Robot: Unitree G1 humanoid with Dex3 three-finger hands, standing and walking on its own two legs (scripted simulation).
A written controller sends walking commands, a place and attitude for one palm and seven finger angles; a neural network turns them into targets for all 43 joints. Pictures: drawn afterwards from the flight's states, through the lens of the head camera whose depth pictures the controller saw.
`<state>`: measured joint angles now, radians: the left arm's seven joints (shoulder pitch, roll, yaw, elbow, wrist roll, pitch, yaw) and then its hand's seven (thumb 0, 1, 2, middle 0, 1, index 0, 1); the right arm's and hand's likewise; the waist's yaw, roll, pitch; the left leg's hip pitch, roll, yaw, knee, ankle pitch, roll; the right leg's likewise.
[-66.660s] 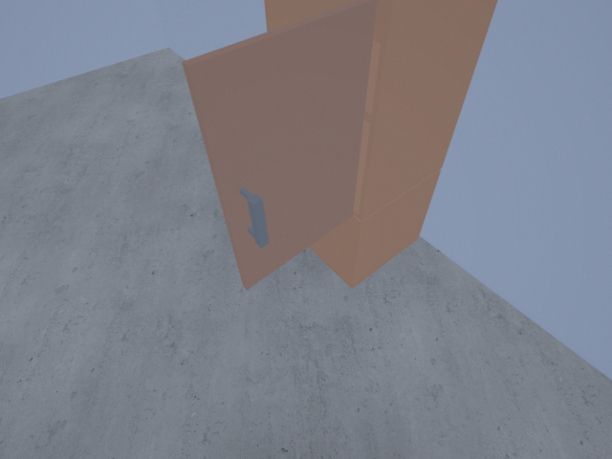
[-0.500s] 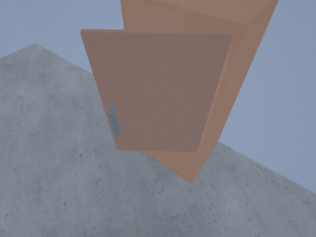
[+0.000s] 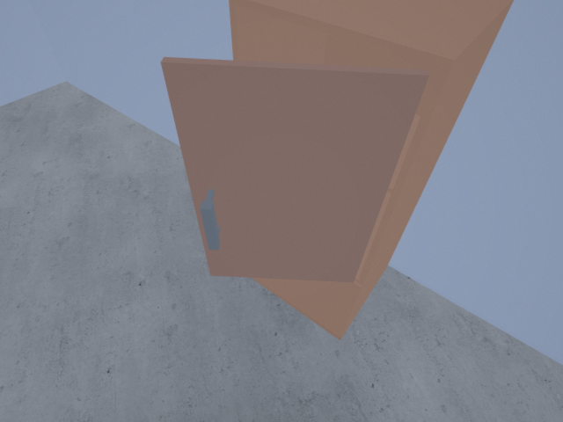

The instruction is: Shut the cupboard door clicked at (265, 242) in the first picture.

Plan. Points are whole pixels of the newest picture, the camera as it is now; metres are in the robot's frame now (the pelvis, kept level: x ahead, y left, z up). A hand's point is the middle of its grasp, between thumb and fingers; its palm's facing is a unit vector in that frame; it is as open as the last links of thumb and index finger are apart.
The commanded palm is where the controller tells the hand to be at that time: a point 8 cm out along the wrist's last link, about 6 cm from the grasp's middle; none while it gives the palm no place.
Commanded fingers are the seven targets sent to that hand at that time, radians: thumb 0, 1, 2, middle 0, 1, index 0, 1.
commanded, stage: shuffle to correct the standing spot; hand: left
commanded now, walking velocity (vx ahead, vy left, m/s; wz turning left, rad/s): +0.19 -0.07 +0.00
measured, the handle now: (212, 219) +0.51 +0.19 -0.08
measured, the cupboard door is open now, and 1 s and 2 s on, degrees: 35 35 35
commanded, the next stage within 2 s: come to a stop and stand still in 0.08 s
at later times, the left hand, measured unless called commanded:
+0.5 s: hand (185, 415) +0.17 +0.17 -0.18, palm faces +0.03 -0.96 -0.27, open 7.3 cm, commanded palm none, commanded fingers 0.00 0.90 0.90 -0.20 -0.30 -0.20 -0.30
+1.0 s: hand out of the picture +0.06 +0.20 -0.19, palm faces +0.13 -0.98 -0.17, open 7.4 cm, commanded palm none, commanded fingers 0.00 0.90 0.90 -0.20 -0.30 -0.20 -0.30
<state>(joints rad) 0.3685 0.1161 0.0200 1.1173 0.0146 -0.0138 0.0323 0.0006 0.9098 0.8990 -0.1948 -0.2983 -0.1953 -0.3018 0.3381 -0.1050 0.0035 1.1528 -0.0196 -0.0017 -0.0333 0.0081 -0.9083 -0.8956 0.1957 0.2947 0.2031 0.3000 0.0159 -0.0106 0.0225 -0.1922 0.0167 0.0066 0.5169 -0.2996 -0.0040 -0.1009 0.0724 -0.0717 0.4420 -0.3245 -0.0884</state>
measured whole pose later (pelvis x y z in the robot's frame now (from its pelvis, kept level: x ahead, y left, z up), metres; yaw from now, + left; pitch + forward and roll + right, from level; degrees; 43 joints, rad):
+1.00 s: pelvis +0.05 +0.01 +0.00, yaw +3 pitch -1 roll -2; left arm 0.25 0.23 0.07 1.02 0.03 0.06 0.02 0.00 0.91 0.90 -0.20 -0.30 -0.20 -0.30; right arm 0.21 -0.14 -0.02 0.98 -0.03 0.01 -0.02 0.01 -0.91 -0.90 0.19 0.29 0.20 0.30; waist 0.04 -0.08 0.05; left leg -0.21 -0.02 0.06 0.51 -0.28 0.07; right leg -0.44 -0.02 0.03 0.91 -0.36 0.02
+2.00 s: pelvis +0.02 -0.06 +0.00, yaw +3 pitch +0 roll +1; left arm 0.30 0.12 0.04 1.12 0.03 0.00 0.04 0.00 0.92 0.90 -0.20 -0.30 -0.20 -0.30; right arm 0.19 -0.19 -0.06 1.08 0.00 0.04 -0.04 0.01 -0.91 -0.90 0.19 0.29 0.20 0.30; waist 0.06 -0.03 0.11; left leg -0.32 0.02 0.04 0.70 -0.42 -0.06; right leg -0.19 -0.01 -0.07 0.48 -0.29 -0.04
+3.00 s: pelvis -0.06 +0.00 +0.01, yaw +1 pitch -4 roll -1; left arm 0.46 0.13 0.02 1.07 0.03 0.03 0.02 0.00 0.91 0.90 -0.20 -0.30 -0.20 -0.30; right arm 0.30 -0.18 -0.05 1.08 -0.01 0.06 -0.01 0.01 -0.91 -0.90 0.20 0.29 0.20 0.30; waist 0.01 0.01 0.01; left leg -0.30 -0.03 0.09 0.57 -0.39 0.03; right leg -0.23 -0.04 0.02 0.47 -0.33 -0.01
